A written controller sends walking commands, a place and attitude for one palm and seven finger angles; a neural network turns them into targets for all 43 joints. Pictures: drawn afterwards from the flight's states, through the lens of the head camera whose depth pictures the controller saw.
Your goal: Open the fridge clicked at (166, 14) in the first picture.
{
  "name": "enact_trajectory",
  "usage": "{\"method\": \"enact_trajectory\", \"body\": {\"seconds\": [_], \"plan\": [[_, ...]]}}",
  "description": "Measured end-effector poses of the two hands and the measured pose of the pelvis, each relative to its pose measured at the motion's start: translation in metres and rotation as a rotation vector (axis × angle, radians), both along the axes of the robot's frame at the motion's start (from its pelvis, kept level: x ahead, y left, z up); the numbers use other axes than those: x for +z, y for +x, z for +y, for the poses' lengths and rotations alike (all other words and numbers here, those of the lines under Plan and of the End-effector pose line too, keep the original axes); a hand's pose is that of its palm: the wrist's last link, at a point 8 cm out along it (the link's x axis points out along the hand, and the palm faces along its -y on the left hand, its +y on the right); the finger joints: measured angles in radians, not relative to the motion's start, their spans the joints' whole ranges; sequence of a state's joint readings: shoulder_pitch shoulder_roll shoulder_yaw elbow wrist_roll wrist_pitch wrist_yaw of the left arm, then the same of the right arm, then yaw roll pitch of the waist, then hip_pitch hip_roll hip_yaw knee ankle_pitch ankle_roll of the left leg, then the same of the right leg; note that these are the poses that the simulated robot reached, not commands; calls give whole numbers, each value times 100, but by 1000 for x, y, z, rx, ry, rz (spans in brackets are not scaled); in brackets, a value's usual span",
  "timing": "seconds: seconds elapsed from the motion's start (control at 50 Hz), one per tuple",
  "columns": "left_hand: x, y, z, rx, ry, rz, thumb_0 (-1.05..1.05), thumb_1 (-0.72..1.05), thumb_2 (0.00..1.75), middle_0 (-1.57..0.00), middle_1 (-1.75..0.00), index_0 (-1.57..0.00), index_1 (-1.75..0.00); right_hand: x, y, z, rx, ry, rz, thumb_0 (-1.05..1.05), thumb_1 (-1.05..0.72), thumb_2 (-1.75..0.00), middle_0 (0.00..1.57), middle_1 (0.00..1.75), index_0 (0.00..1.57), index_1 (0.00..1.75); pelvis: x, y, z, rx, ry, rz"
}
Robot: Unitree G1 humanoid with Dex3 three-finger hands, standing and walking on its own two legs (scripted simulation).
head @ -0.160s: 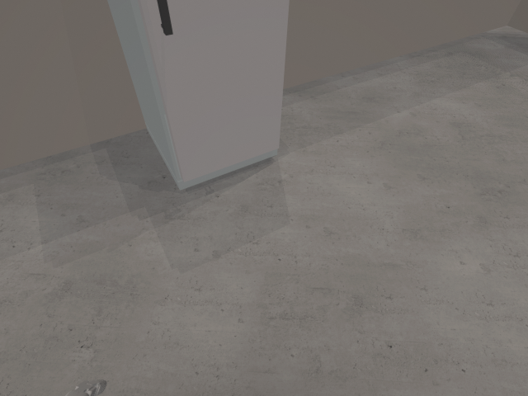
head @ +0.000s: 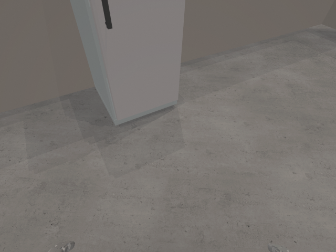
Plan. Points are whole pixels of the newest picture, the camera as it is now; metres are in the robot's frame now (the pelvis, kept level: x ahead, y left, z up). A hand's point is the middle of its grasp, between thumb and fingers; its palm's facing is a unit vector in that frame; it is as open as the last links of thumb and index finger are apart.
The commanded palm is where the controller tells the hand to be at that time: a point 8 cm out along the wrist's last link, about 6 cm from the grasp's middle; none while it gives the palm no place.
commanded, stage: stand and wait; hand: left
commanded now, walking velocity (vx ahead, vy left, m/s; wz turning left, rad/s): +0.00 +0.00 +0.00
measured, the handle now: out of the picture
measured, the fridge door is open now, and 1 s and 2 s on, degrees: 0 0 0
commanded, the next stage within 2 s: look at it before walking up in 0.86 s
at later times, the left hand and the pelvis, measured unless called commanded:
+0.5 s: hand out of the picture +0.06 +0.23 -0.15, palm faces -0.03 -0.94 -0.34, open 7.4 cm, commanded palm none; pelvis -0.02 -0.02 +0.01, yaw +0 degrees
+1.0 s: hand out of the picture +0.05 +0.22 -0.15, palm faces -0.04 -0.94 -0.33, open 7.4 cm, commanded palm none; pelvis -0.03 -0.02 +0.01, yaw -1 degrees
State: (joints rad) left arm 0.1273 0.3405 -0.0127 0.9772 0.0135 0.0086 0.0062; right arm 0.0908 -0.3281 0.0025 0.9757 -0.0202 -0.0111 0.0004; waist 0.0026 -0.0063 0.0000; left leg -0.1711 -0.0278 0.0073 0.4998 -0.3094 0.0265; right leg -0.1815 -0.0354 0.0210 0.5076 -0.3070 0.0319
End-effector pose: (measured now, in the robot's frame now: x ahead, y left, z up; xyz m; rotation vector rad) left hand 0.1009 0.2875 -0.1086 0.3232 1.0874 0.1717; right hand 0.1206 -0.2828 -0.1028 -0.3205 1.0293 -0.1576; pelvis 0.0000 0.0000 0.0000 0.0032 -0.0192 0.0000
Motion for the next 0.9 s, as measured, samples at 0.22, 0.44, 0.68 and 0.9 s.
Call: {"method": "enact_trajectory", "body": {"seconds": [0.22, 0.44, 0.68, 0.9], "plan": [[-5, -25, -10, 16, -13, 61, 1, 90, 90, -20, -30, -21, -30, -1, -18, -12, -18, -7, 50, 0, -90, -90, 21, 30, 20, 30, 4, -7, -8, -2, 2, -7], [-4, -49, -9, 31, 2, 121, 1, 90, 90, -20, -30, -21, -30, -7, -59, -27, -61, -16, 148, 0, -90, -90, 21, 30, 20, 30, 6, -15, -14, -4, 1, -14], [0, -49, -14, 20, 7, 104, 1, 90, 90, -20, -30, -21, -30, -10, -79, -30, -75, -2, 172, 0, -90, -90, 21, 30, 20, 30, 8, -24, -18, -7, 2, -19], [-1, -51, -18, 14, -3, 102, 1, 90, 90, -20, -30, -21, -30, -9, -83, -30, -78, 1, 174, 0, -90, -90, 21, 30, 20, 30, 8, -27, -20, -9, 1, -15]]}}
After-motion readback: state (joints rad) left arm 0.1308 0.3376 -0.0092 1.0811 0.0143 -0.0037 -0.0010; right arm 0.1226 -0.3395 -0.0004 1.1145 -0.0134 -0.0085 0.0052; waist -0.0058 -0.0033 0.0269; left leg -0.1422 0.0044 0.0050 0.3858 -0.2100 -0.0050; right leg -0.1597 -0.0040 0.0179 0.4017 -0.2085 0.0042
